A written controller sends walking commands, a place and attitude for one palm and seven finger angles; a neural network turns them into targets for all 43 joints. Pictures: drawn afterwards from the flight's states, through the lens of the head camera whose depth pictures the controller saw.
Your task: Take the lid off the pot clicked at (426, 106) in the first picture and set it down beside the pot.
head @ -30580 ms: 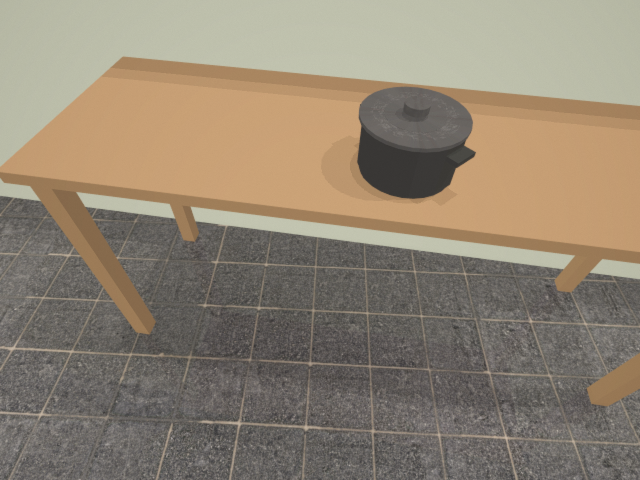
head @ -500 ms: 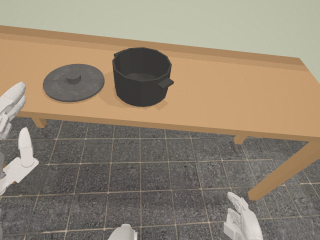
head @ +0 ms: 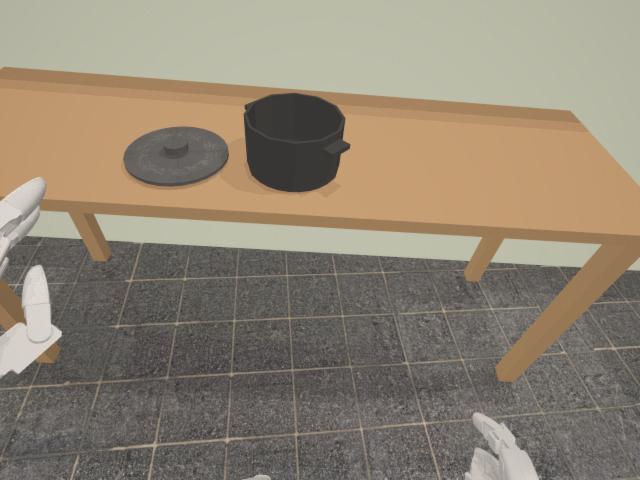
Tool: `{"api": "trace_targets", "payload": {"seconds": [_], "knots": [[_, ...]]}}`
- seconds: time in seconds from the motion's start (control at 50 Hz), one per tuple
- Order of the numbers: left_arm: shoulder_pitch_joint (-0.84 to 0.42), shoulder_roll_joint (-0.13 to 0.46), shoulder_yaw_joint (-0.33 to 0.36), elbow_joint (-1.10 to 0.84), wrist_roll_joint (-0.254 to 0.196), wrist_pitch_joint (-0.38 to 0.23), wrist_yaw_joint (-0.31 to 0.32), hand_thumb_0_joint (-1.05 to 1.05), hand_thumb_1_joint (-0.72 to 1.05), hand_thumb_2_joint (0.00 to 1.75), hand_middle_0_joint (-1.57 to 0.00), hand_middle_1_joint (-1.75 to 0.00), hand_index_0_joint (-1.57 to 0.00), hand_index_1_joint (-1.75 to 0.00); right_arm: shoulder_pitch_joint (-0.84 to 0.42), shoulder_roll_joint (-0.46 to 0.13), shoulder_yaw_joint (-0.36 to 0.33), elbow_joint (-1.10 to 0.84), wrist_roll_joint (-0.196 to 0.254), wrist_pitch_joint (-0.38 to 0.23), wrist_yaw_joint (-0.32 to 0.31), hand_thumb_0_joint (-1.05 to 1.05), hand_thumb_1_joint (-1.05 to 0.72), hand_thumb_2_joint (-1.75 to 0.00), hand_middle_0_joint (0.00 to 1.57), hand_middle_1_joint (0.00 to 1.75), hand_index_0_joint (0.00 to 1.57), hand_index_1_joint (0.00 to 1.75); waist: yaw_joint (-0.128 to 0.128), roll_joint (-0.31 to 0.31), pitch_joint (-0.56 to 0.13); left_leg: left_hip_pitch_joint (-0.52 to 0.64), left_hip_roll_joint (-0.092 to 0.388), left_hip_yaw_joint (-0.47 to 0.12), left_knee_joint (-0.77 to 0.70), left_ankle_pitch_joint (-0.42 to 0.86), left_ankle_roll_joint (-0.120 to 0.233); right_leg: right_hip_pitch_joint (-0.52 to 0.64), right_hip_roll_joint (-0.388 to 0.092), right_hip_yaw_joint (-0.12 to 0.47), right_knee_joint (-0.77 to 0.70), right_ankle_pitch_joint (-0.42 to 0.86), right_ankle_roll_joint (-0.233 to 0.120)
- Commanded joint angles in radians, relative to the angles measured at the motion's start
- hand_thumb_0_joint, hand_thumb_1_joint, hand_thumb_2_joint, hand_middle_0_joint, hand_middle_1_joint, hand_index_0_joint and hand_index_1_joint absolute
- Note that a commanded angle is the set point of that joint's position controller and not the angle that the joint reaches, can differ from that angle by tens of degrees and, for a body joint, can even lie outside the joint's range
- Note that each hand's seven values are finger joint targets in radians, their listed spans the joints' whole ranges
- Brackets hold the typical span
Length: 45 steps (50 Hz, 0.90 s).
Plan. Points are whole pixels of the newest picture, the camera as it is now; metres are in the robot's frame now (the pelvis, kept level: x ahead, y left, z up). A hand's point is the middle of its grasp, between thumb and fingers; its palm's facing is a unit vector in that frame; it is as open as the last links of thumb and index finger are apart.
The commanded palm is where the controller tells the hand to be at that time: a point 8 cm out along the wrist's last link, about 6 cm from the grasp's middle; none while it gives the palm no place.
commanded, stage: stop stepping back and stand still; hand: left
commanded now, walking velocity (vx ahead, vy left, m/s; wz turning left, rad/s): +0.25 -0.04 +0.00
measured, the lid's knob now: (175, 145) +0.73 +0.32 +0.01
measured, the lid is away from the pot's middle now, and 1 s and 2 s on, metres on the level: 0.25 0.25 0.25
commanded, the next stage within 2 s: let the arm hang, fingers relaxed in 0.42 s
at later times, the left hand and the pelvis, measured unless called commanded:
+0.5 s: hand out of the picture +0.17 +0.27 +0.18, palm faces +0.34 -0.82 -0.46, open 7.4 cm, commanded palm none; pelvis -0.03 +0.03 +0.01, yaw +0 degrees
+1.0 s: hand out of the picture +0.00 +0.20 -0.16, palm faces +0.10 -0.98 -0.19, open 7.1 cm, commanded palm none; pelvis -0.01 +0.01 +0.02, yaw +4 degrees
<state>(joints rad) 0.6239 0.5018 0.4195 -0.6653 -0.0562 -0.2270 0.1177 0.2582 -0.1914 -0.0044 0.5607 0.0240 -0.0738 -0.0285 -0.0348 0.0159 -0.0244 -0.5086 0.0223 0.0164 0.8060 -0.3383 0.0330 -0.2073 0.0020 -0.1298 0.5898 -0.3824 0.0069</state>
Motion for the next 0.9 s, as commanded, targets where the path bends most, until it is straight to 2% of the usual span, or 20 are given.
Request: {"api": "trace_targets", "payload": {"seconds": [0.0, 0.1, 0.12, 0.14, 0.18, 0.2, 0.26, 0.34, 0.44, 0.46, 0.48, 0.52, 0.56, 0.6, 0.64, 0.68, 0.74, 0.78, 0.82, 0.88], "knots": [[-0.137, 0.106, 0.075, -0.042, -0.026, -0.014, 0.001, 0.0, 0.9, 0.9, -0.2, -0.3, -0.2, -0.3, -0.14, -0.142, -0.054, -0.178, 0.022, -0.01, -0.021, 0.0, -0.9, -0.9, 0.2, 0.3, 0.2, 0.3, -0.012, -0.274, 0.071, 0.067, -0.001, -0.063, 0.485, -0.088, -0.013, -0.388, -0.334, 0.35, -0.344, -0.147, -0.212], [-0.175, 0.082, 0.029, -0.202, 0.01, -0.041, 0.017, 0.0, 0.9, 0.9, -0.2, -0.3, -0.2, -0.3, -0.152, -0.128, -0.021, -0.162, 0.023, -0.066, -0.041, 0.0, -0.9, -0.9, 0.2, 0.3, 0.2, 0.3, -0.012, 0.072, 0.064, 0.222, 0.036, -0.008, -0.381, -0.07, 0.031, -0.219, -0.156, 0.134, -0.001, -0.041, -0.097], [-0.14, 0.085, 0.048, -0.268, 0.012, -0.058, 0.029, 0.0, 0.9, 0.9, -0.2, -0.3, -0.2, -0.3, -0.128, -0.144, -0.028, -0.171, 0.016, -0.093, -0.039, 0.0, -0.9, -0.9, 0.2, 0.3, 0.2, 0.3, 0.008, 0.31, 0.027, 0.298, 0.143, -0.192, -0.535, -0.065, 0.067, -0.266, -0.017, 0.062, 0.242, -0.065, -0.05], [-0.154, 0.113, 0.06, -0.342, 0.019, -0.07, 0.038, 0.0, 0.9, 0.9, -0.2, -0.3, -0.2, -0.3, -0.124, -0.127, -0.031, -0.179, 0.012, -0.114, -0.03, 0.0, -0.9, -0.9, 0.2, 0.3, 0.2, 0.3, 0.009, 0.353, -0.016, 0.352, 0.233, -0.331, -0.514, 0.043, 0.114, -0.354, 0.051, 0.07, 0.403, -0.167, -0.02], [-0.073, 0.12, 0.102, -0.276, 0.013, -0.042, 0.047, 0.0, 0.9, 0.9, -0.2, -0.3, -0.2, -0.3, -0.097, -0.108, -0.032, -0.141, -0.016, -0.125, -0.017, 0.0, -0.9, -0.9, 0.2, 0.3, 0.2, 0.3, 0.0, 0.255, -0.032, 0.304, 0.278, -0.458, -0.479, 0.314, 0.137, -0.378, 0.008, 0.153, 0.522, -0.141, -0.016], [-0.063, 0.142, 0.116, -0.287, 0.007, -0.04, 0.044, 0.0, 0.9, 0.9, -0.2, -0.3, -0.2, -0.3, -0.109, -0.11, -0.031, -0.135, -0.014, -0.132, -0.008, 0.0, -0.9, -0.9, 0.2, 0.3, 0.2, 0.3, 0.004, 0.171, -0.025, 0.243, 0.287, -0.463, -0.501, 0.251, 0.133, -0.348, 0.0, 0.168, 0.533, -0.131, -0.01], [0.016, 0.091, 0.098, -0.228, 0.007, -0.029, 0.045, 0.0, 0.9, 0.9, -0.2, -0.3, -0.2, -0.3, -0.107, -0.122, -0.025, -0.115, -0.007, -0.128, 0.0, 0.0, -0.9, -0.9, 0.2, 0.3, 0.2, 0.3, 0.014, 0.204, 0.01, 0.163, 0.227, -0.232, -0.483, 0.164, 0.1, -0.189, -0.019, 0.108, 0.246, -0.072, -0.017], [-0.011, 0.076, 0.083, -0.131, 0.005, -0.024, 0.033, 0.0, 0.9, 0.9, -0.2, -0.3, -0.2, -0.3, -0.103, -0.147, -0.03, -0.13, -0.006, -0.106, -0.013, 0.0, -0.9, -0.9, 0.2, 0.3, 0.2, 0.3, 0.005, 0.117, -0.008, 0.072, 0.169, -0.16, -0.451, -0.012, 0.063, 0.089, 0.024, 0.029, -0.082, 0.015, -0.027], [-0.059, 0.059, 0.063, -0.072, -0.004, -0.043, 0.02, 0.0, 0.9, 0.9, -0.2, -0.3, -0.2, -0.3, -0.101, -0.137, -0.037, -0.12, -0.007, -0.086, -0.033, 0.0, -0.9, -0.9, 0.2, 0.3, 0.2, 0.3, -0.009, -0.067, 0.022, 0.091, 0.05, -0.1, -0.356, -0.126, 0.024, 0.009, -0.116, 0.281, -0.223, -0.081, -0.094], [-0.137, -0.186, -0.288, 0.698, 0.125, 0.134, -0.081, 0.0, 0.9, 0.9, -0.2, -0.3, -0.2, -0.3, -0.048, -0.217, -0.099, 0.114, -0.016, -0.111, 0.049, 0.0, -0.9, -0.9, 0.2, 0.3, 0.2, 0.3, -0.036, -0.044, 0.035, 0.096, 0.072, -0.074, -0.117, 0.095, 0.011, -0.162, -0.209, 0.16, -0.044, 0.147, -0.114], [-0.144, -0.198, -0.285, 0.747, 0.118, 0.209, -0.093, 0.0, 0.9, 0.9, -0.2, -0.3, -0.2, -0.3, 0.023, -0.144, -0.095, 0.102, -0.025, -0.037, 0.054, 0.0, -0.9, -0.9, 0.2, 0.3, 0.2, 0.3, -0.03, -0.036, -0.035, 0.186, 0.07, -0.069, -0.142, 0.094, 0.013, -0.203, -0.169, 0.131, -0.007, 0.086, -0.121], [-0.224, -0.229, -0.311, 0.816, 0.109, 0.232, -0.103, 0.0, 0.9, 0.9, -0.2, -0.3, -0.2, -0.3, 0.035, -0.139, -0.08, 0.078, -0.044, 0.012, 0.038, 0.0, -0.9, -0.9, 0.2, 0.3, 0.2, 0.3, -0.015, -0.113, -0.018, 0.143, 0.128, -0.23, -0.271, 0.07, 0.077, -0.214, -0.078, 0.086, 0.082, -0.03, -0.081], [-0.326, -0.241, -0.32, 0.916, 0.102, 0.236, -0.108, 0.0, 0.9, 0.9, -0.2, -0.3, -0.2, -0.3, 0.035, -0.17, -0.082, 0.094, -0.065, 0.02, 0.025, 0.0, -0.9, -0.9, 0.2, 0.3, 0.2, 0.3, -0.016, -0.059, 0.032, 0.151, 0.207, -0.416, -0.42, 0.159, 0.141, -0.249, -0.007, 0.098, 0.239, -0.02, -0.048], [-0.397, -0.239, -0.326, 1.035, 0.092, 0.239, -0.102, 0.0, 0.9, 0.9, -0.2, -0.3, -0.2, -0.3, 0.027, -0.17, -0.082, 0.124, -0.075, 0.025, 0.011, 0.0, -0.9, -0.9, 0.2, 0.3, 0.2, 0.3, -0.01, 0.039, 0.076, 0.196, 0.237, -0.454, -0.477, 0.355, 0.182, -0.326, -0.007, 0.175, 0.347, -0.086, -0.038], [-0.39, -0.218, -0.331, 1.185, 0.082, 0.236, -0.102, 0.0, 0.9, 0.9, -0.2, -0.3, -0.2, -0.3, -0.002, -0.152, -0.072, 0.167, -0.07, 0.027, -0.002, 0.0, -0.9, -0.9, 0.2, 0.3, 0.2, 0.3, 0.03, 0.056, 0.051, 0.216, 0.231, -0.397, -0.453, 0.478, 0.186, -0.265, -0.019, 0.215, 0.297, -0.08, -0.034], [-0.31, -0.204, -0.345, 1.327, 0.078, 0.226, -0.104, 0.0, 0.9, 0.9, -0.2, -0.3, -0.2, -0.3, -0.038, -0.139, -0.063, 0.208, -0.05, 0.029, -0.004, 0.0, -0.9, -0.9, 0.2, 0.3, 0.2, 0.3, 0.083, 0.057, -0.023, 0.177, 0.147, -0.228, -0.358, 0.461, 0.105, -0.008, -0.021, 0.211, 0.03, 0.073, -0.039], [-0.288, -0.138, -0.353, 1.464, 0.073, 0.195, -0.088, 0.0, 0.9, 0.9, -0.2, -0.3, -0.2, -0.3, 0.011, -0.066, -0.058, 0.268, -0.025, 0.043, 0.001, 0.0, -0.9, -0.9, 0.2, 0.3, 0.2, 0.3, 0.042, -0.144, -0.01, 0.06, -0.062, -0.011, -0.109, -0.029, -0.017, 0.141, -0.262, 0.584, -0.267, 0.453, -0.145], [-0.326, -0.177, -0.335, 1.486, 0.079, 0.186, -0.078, 0.0, 0.9, 0.9, -0.2, -0.3, -0.2, -0.3, 0.048, -0.05, -0.075, 0.312, -0.034, 0.055, -0.002, 0.0, -0.9, -0.9, 0.2, 0.3, 0.2, 0.3, 0.029, -0.038, -0.021, 0.064, -0.027, -0.04, 0.001, -0.123, -0.02, 0.164, -0.286, 0.521, -0.249, 0.65, -0.195], [-0.37, -0.196, -0.344, 1.506, 0.077, 0.19, -0.073, 0.0, 0.9, 0.9, -0.2, -0.3, -0.2, -0.3, 0.082, -0.033, -0.075, 0.342, -0.028, 0.062, -0.002, 0.0, -0.9, -0.9, 0.2, 0.3, 0.2, 0.3, 0.009, -0.055, -0.008, 0.097, -0.001, -0.051, 0.0, -0.122, -0.012, 0.134, -0.272, 0.452, -0.255, 0.622, -0.228], [-0.377, -0.212, -0.351, 1.562, 0.07, 0.198, -0.076, 0.0, 0.9, 0.9, -0.2, -0.3, -0.2, -0.3, 0.14, -0.003, -0.067, 0.391, -0.028, 0.063, 0.0, 0.0, -0.9, -0.9, 0.2, 0.3, 0.2, 0.3, -0.007, -0.065, 0.001, 0.203, 0.015, -0.039, -0.269, 0.017, -0.001, 0.122, -0.206, 0.339, -0.225, 0.549, -0.18]]}}
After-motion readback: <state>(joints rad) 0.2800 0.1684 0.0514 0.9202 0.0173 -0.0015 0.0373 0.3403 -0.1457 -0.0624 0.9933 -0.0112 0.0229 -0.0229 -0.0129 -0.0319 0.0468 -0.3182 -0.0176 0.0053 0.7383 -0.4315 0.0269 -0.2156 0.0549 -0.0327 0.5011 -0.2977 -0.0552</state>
